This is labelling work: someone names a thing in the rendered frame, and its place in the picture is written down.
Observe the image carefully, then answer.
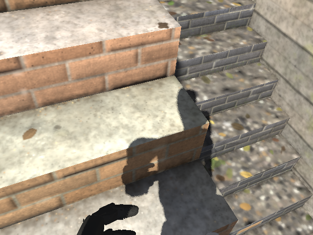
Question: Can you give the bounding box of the robot left hand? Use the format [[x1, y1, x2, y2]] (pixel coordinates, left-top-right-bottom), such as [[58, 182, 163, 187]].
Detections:
[[76, 203, 139, 235]]

